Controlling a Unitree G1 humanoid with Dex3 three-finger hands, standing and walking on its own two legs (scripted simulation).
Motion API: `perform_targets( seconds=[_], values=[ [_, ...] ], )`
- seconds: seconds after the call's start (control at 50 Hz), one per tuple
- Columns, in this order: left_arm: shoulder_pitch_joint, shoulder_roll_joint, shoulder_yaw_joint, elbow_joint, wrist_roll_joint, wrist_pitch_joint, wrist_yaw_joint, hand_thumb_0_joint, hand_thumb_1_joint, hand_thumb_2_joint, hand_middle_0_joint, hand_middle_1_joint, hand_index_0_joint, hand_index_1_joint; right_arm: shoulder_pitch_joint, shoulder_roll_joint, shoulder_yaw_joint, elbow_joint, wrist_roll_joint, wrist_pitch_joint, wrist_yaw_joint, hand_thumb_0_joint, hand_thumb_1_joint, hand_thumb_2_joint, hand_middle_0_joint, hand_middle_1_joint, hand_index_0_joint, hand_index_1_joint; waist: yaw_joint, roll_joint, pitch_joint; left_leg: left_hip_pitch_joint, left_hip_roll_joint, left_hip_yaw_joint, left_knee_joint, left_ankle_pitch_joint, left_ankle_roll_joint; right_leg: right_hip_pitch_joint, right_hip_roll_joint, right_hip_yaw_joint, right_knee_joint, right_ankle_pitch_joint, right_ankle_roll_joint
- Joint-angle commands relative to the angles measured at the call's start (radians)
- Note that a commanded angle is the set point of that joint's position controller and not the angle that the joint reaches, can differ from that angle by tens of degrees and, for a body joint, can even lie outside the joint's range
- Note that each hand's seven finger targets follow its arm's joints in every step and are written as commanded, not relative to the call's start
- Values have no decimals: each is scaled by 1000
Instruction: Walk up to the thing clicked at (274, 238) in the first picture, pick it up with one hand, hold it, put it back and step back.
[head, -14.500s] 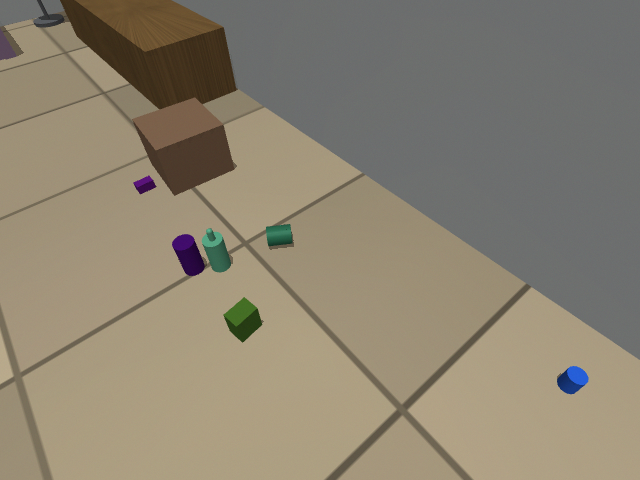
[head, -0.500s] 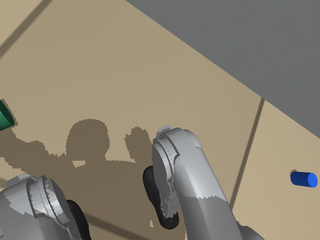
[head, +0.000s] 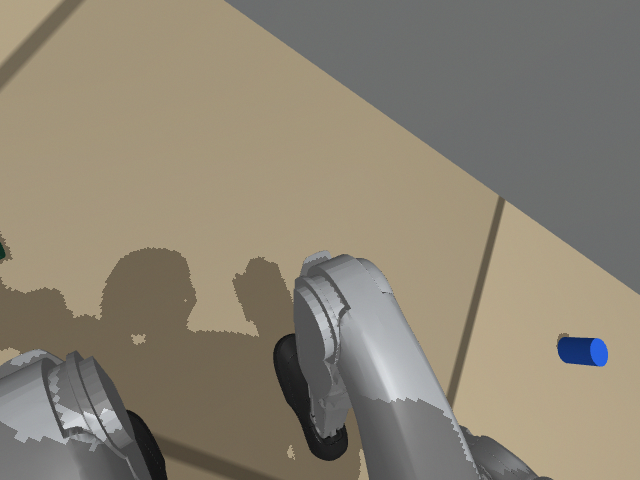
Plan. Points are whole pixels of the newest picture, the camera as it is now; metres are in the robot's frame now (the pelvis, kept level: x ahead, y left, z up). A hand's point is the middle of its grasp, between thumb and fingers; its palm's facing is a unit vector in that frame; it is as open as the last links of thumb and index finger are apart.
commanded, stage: close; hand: left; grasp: from above
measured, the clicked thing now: out of the picture +0.45 +0.32 -0.26
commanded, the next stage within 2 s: settle in 1.34 s
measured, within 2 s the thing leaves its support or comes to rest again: leaves its support in 1.70 s
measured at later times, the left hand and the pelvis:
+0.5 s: hand out of the picture +0.44 +0.32 -0.23, palm faces -0.42 -0.19 -0.89, open 11.4 cm; pelvis +0.00 +0.00 +0.00, yaw -1 degrees
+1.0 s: hand out of the picture +0.43 +0.32 -0.23, palm faces -0.41 -0.19 -0.89, open 11.0 cm; pelvis +0.00 +0.00 +0.00, yaw -2 degrees
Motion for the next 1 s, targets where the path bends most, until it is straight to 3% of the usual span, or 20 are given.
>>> perform_targets(
  seconds=[0.0, 0.08, 0.14, 0.16, 0.22, 0.24, 0.38, 0.4, 0.44, 0.48, 0.54, 0.58, 0.62, 0.66, 0.72, 0.78, 0.82, 0.9, 0.94, 0.98],
  values=[
    [-245, 239, 4, -117, -1, -6, 64, 0, -314, 938, -216, -958, -217, -955, 206, -302, -74, 11, 1, -12, 0, 0, -883, -897, 200, 300, 200, 300, -30, 458, -662, 511, -7, 123, -233, 195, 22, 328, 45, -107, -232, 268, -53],
    [-268, 222, -16, -93, -6, 6, 71, 0, -274, 869, -230, -940, -241, -925, 184, -301, -68, 4, -3, -20, 8, 0, -883, -897, 200, 300, 200, 300, -47, 456, -604, 482, -3, 116, -231, 151, 21, 286, 46, -116, -226, 232, -53],
    [-259, 234, -19, -136, -5, 7, 74, 0, -260, 835, -252, -899, -261, -887, 178, -317, -73, -7, 0, -27, 9, 0, -883, -897, 200, 300, 200, 300, -29, 512, -653, 539, -3, 116, -244, 197, 13, 314, 48, -114, -225, 266, -58],
    [-238, 234, -16, -74, -5, 15, 76, 0, -234, 842, -278, -901, -286, -891, 179, -301, -59, 5, -3, -30, 15, 0, -887, -899, 200, 300, 200, 300, -46, 475, -619, 518, -1, 112, -230, 189, 16, 311, 48, -118, -213, 271, -54],
    [-224, 248, 5, -98, -20, 17, 84, 0, -186, 833, -309, -893, -319, -880, 182, -308, -59, 3, 0, -32, 18, 0, -886, -898, 200, 300, 200, 300, -34, 467, -641, 509, -1, 116, -228, 210, 20, 343, 53, -112, -228, 291, -50],
    [-243, 241, -7, -91, -13, 18, 81, 0, -176, 818, -320, -878, -330, -866, 187, -305, -57, 5, -3, -36, 22, 0, -887, -898, 200, 300, 200, 300, -53, 478, -624, 515, 0, 114, -226, 209, 19, 331, 50, -116, -217, 290, -51],
    [-248, 264, 9, -120, -26, 15, 74, 0, -63, 769, -409, -838, -422, -823, 182, -320, -53, -2, -1, -51, 29, 0, -889, -900, 199, 300, 199, 300, -45, 486, -616, 526, 2, 96, -238, 178, 13, 314, 47, -128, -213, 251, -53],
    [-221, 258, 3, -110, -30, 14, 73, 0, -72, 762, -408, -823, -419, -810, 174, -319, -52, -2, 2, -49, 29, 0, -890, -900, 199, 300, 199, 300, -38, 492, -619, 517, 3, 97, -242, 182, 12, 324, 50, -126, -217, 255, -55],
    [-220, 236, -25, -83, -25, 12, 63, 0, -46, 736, -414, -827, -432, -807, 170, -310, -42, -4, 0, -50, 32, 0, -889, -899, 199, 300, 199, 300, -59, 455, -586, 484, 2, 104, -228, 170, 20, 326, 53, -124, -219, 255, -50],
    [-222, 251, -16, -86, -40, 9, 58, 0, -31, 709, -431, -792, -448, -773, 182, -318, -49, 0, 8, -52, 29, 0, -890, -899, 199, 300, 199, 300, -54, 440, -576, 475, -1, 110, -225, 163, 23, 329, 48, -115, -228, 246, -48],
    [-195, 268, -6, -93, -40, 4, 58, 0, -2, 747, -468, -796, -477, -785, 182, -323, -43, -2, 9, -52, 28, 0, -890, -900, 199, 300, 199, 300, -35, 449, -607, 490, 1, 101, -235, 182, 20, 345, 53, -120, -230, 256, -51],
    [-199, 241, -22, -84, -39, 1, 57, 0, 35, 759, -501, -788, -508, -780, 194, -316, -40, -7, 4, -51, 30, 0, -891, -900, 199, 300, 199, 300, -54, 423, -595, 477, 0, 106, -222, 190, 26, 358, 56, -120, -236, 271, -45],
    [-197, 266, -8, -102, -43, -2, 62, 0, 88, 746, -535, -778, -544, -768, 187, -320, -43, -4, 8, -49, 26, 0, -890, -900, 199, 300, 199, 300, -35, 453, -614, 496, 2, 102, -233, 191, 20, 352, 54, -121, -229, 266, -51],
    [-202, 242, -33, -71, -41, 1, 58, 0, 118, 751, -562, -782, -571, -772, 178, -322, -46, -9, 6, -51, 24, 0, -893, -901, 199, 300, 199, 300, -52, 453, -574, 485, 4, 102, -234, 165, 19, 330, 54, -122, -227, 245, -50],
    [-212, 250, -28, -77, -45, -2, 63, 0, 164, 733, -599, -754, -607, -745, 182, -330, -42, -13, 4, -44, 18, 0, -890, -900, 199, 300, 199, 300, -58, 427, -575, 462, 0, 104, -233, 149, 25, 340, 54, -122, -245, 235, -48],
    [-181, 250, -29, -68, -48, 0, 61, 0, 217, 769, -649, -749, -650, -747, 167, -319, -39, -15, 7, -41, 10, 0, -888, -900, 199, 300, 199, 300, -41, 415, -571, 455, 1, 104, -239, 121, 24, 336, 56, -117, -252, 208, -49],
    [-184, 248, -14, -99, -48, -4, 67, 0, 247, 714, -660, -728, -669, -717, 183, -317, -42, -9, 2, -37, 13, 0, -888, -899, 199, 300, 199, 300, -30, 462, -621, 507, 4, 94, -251, 184, 16, 350, 58, -128, -239, 255, -53],
    [-202, 227, -50, -71, -45, 2, 65, 0, 325, 712, -725, -709, -732, -701, 165, -309, -32, -25, 5, -35, 15, 0, -888, -899, 199, 300, 199, 300, -59, 417, -547, 458, 2, 99, -239, 131, 24, 325, 54, -123, -247, 224, -47],
    [-170, 239, -31, -78, -47, 4, 70, 0, 335, 729, -744, -700, -745, -698, 173, -322, -41, -18, 5, -31, 9, 0, -889, -900, 199, 300, 199, 300, -37, 437, -587, 478, 3, 104, -248, 163, 21, 356, 62, -118, -260, 250, -49],
    [-194, 226, -44, -83, -46, 7, 66, 0, 354, 705, -760, -681, -762, -678, 178, -314, -34, -17, 2, -33, 13, 0, -889, -900, 199, 300, 199, 300, -48, 425, -582, 485, 4, 97, -245, 171, 21, 341, 56, -126, -248, 256, -47]
  ],
)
